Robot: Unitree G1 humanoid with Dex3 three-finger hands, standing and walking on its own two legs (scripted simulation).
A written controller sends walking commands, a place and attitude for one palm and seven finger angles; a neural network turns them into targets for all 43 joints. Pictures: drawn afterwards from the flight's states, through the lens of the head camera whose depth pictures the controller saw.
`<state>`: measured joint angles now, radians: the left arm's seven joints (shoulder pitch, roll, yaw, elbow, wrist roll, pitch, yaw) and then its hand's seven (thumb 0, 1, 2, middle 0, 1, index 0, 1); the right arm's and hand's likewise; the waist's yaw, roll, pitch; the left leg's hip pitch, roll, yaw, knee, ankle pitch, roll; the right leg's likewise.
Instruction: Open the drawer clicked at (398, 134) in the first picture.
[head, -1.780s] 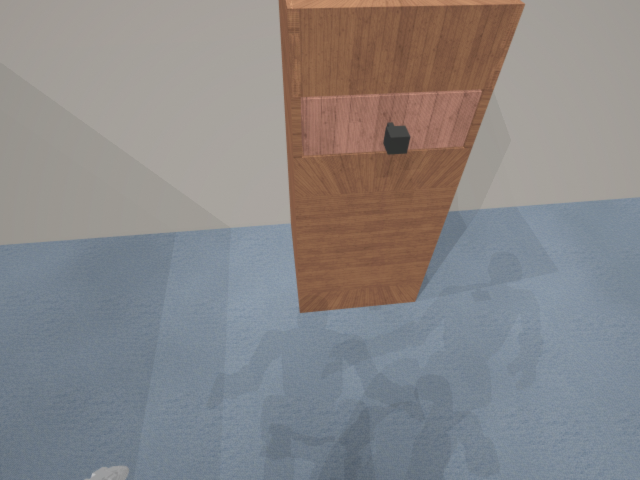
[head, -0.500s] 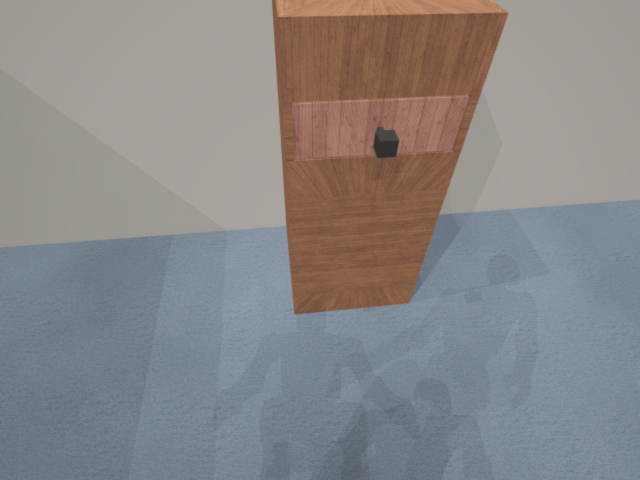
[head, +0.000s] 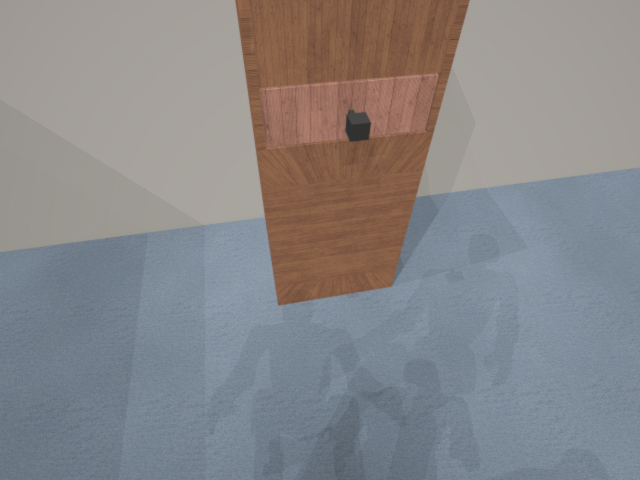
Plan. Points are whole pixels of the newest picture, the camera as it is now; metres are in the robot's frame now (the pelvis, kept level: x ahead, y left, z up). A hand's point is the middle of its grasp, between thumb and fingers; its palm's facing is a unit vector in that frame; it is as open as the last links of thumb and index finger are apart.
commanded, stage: walk to a spot facing it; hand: left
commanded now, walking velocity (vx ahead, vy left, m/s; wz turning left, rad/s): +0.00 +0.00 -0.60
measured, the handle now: (355, 121) +0.82 -0.01 +0.00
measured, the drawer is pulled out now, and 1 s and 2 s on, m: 0.00 0.00 0.00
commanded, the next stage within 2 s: none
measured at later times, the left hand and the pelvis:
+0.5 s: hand out of the picture +0.06 +0.17 -0.15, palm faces -0.16 -0.95 -0.25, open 7.4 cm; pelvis -0.02 -0.02 +0.01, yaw -15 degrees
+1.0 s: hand out of the picture +0.14 +0.17 -0.16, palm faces -0.52 -0.82 -0.22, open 7.4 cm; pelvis -0.05 +0.04 +0.01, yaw -35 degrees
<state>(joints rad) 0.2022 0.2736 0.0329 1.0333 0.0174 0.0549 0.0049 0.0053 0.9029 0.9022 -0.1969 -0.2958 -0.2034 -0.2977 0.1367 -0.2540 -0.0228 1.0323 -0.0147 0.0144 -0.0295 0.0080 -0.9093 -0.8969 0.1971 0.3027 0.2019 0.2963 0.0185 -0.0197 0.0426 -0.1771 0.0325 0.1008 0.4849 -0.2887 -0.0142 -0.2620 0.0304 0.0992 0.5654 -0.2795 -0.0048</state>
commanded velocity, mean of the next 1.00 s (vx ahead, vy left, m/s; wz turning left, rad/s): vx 0.00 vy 0.00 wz -0.60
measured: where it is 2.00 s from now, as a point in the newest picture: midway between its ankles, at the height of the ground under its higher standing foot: outside the picture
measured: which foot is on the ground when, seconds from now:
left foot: down 0.00-0.12, up 0.14-0.66, down 0.68-1.00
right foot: down 0.00-0.68, up 0.70-1.00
